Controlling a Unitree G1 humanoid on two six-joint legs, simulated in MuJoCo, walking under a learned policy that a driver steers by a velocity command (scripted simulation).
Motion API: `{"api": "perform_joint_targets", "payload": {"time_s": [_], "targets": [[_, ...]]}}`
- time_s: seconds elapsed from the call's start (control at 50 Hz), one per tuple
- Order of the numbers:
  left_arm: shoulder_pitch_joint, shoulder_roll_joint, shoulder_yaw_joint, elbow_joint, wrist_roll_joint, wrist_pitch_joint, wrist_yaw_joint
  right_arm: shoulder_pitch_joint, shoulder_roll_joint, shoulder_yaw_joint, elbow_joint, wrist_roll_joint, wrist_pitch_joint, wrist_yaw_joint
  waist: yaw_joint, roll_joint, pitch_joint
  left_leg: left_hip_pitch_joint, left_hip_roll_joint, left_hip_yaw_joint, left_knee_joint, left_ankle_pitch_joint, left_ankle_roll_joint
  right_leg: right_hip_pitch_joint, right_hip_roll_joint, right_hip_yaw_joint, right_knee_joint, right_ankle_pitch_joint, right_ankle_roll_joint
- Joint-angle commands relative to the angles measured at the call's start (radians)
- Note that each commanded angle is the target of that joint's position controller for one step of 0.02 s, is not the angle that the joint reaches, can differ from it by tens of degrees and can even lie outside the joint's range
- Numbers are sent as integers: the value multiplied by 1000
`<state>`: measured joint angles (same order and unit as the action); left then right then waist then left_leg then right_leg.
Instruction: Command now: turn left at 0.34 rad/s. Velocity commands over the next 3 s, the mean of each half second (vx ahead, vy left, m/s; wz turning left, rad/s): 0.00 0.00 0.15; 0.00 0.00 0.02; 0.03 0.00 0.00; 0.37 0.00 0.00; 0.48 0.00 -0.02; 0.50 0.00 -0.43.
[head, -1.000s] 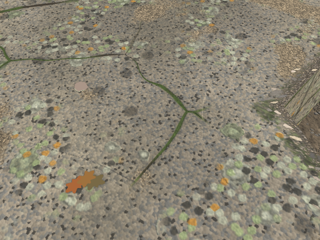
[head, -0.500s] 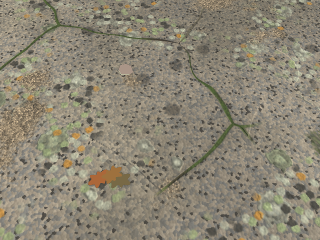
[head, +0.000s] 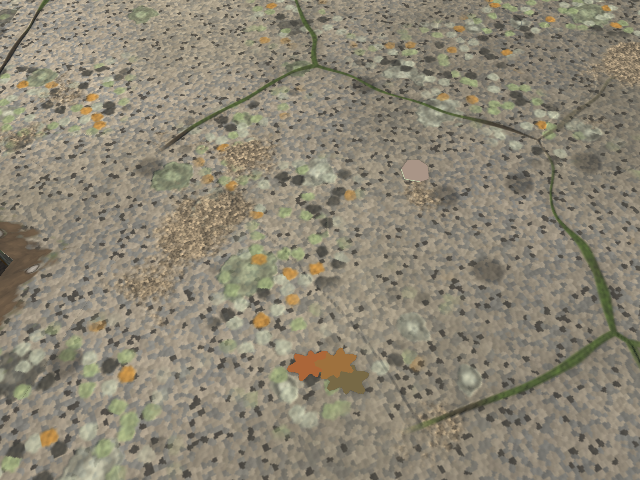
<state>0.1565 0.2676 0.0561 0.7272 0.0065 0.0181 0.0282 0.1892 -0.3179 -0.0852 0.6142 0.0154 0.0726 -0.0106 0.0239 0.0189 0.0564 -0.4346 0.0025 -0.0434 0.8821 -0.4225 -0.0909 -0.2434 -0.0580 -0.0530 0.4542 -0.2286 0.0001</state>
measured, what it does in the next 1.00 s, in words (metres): steps on the spot: left foot, then right foot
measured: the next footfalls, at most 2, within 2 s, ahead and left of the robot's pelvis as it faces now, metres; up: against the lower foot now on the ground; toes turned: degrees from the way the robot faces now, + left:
left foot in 0.10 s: +0.03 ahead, +0.14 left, +0.00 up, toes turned +1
right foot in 0.38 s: +0.04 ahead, -0.11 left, +0.00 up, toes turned +2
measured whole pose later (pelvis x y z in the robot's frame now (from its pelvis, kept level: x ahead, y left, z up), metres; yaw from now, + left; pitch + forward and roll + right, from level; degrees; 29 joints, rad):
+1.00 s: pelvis +0.00 +0.01 +0.00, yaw +3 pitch -2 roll +0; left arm 0.20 0.24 0.02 0.99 0.01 -0.01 0.03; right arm 0.19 -0.23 -0.04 1.01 0.00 0.02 -0.04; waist 0.00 0.00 0.04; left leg -0.19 0.00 -0.04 0.48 -0.26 -0.01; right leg -0.17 -0.01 -0.01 0.48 -0.27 0.01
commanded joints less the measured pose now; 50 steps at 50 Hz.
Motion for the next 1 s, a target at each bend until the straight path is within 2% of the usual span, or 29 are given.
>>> {"api": "perform_joint_targets", "payload": {"time_s": [0.02,0.06,0.08,0.1,0.12,0.14,0.16,0.18,0.22,0.26,0.28,0.32,0.36,0.38,0.4,0.42,0.44,0.46,0.48,0.52,0.72,1.0], "targets": [[-4,213,57,-43,-17,-8,-10,-37,-65,-9,-88,-2,-18,5,20,-222,-132,52,-17,61,-180,14,20,154,-224,174,-81,436,-226],[-24,205,50,-32,-34,-8,-13,23,-55,-9,-56,-4,-19,10,-21,-203,-127,182,-32,85,-427,188,63,117,-205,154,-30,418,-193],[13,179,40,-10,-40,-13,-14,36,-65,-10,-47,-7,-20,9,-29,-173,-125,286,-29,67,-557,309,94,63,-183,134,-3,355,-141],[57,131,22,1,-13,-23,-21,50,-109,-16,-53,-10,-19,2,-11,-53,-179,451,84,-77,-554,514,127,-38,-127,77,87,178,-54],[76,65,-2,-20,32,-37,-32,-3,-180,-22,-78,-26,-16,-10,41,210,-182,486,282,-284,-499,769,245,-193,-22,-21,204,-194,45],[-22,111,8,-34,20,-34,-20,2,-107,-4,-73,-48,-32,-1,-44,189,-185,372,327,-313,-523,682,357,-180,-18,50,288,-350,72],[-40,144,18,-35,2,-28,-17,-21,-79,7,-59,-54,-49,4,-38,161,-147,347,293,-282,-542,622,359,-190,-23,70,355,-352,80],[-32,145,23,-21,-4,-22,-13,-41,-77,9,-44,-50,-61,4,-31,165,-132,343,257,-248,-545,585,332,-209,-22,79,388,-336,83],[6,156,33,5,1,-7,-6,-77,-86,9,-28,-33,-75,1,-17,152,-108,313,233,-207,-532,651,307,-199,-26,97,426,-277,97],[40,122,24,24,-4,-6,-9,-100,-67,16,-13,-31,-73,0,0,124,-118,278,200,-155,-519,685,299,-130,-17,83,388,-233,102],[37,107,18,27,-7,-7,-10,-106,-59,18,-7,-31,-70,0,-6,123,-119,276,190,-145,-513,673,296,-107,-14,75,340,-214,101],[20,95,11,28,-9,-8,-11,-103,-51,21,12,-30,-65,1,-20,122,-119,283,188,-159,-505,634,301,-66,-6,65,232,-168,96],[49,86,5,44,-5,-11,-15,-117,-37,29,31,-21,-61,3,6,104,-118,260,168,-157,-491,531,275,34,6,50,26,-3,78],[53,99,3,47,9,-14,-16,-89,-27,32,51,-18,-65,5,8,72,-115,232,144,-152,-495,429,233,103,-5,72,-62,154,62],[53,146,9,40,17,-15,-13,-56,-19,34,67,-31,-72,7,-16,14,-110,201,102,-131,-477,305,185,149,-59,132,-68,302,40],[36,212,26,56,4,-15,-11,-15,-28,28,72,-37,-76,11,-72,-102,-89,198,45,-80,-497,228,152,107,-60,113,-13,237,-1],[24,164,20,57,-2,-18,-16,-59,-40,29,81,-40,-73,7,-31,-97,-73,245,19,-46,-475,193,122,28,-45,115,-37,88,-23],[20,133,10,63,6,-23,-18,-88,-47,25,85,-34,-69,2,-23,-84,-51,252,17,-40,-458,188,116,-1,-38,118,-58,30,-17],[13,126,7,70,12,-28,-17,-94,-35,26,91,-30,-63,-5,-25,-85,-51,258,22,-41,-454,206,119,-10,-32,115,-68,23,-6],[20,109,-1,84,10,-41,-14,-80,-30,25,109,-30,-52,-11,-22,-81,-44,248,24,-46,-458,241,122,5,-22,103,-63,42,8],[40,102,-10,149,3,-40,1,-33,-29,19,236,-23,-63,-20,-13,-14,-41,244,22,-35,-467,293,103,37,-2,87,-54,50,1],[58,83,-21,235,-1,-34,3,4,-28,27,379,-18,-64,-33,-20,-21,-30,258,20,-19,-473,325,97,41,20,71,-64,82,-3]]}}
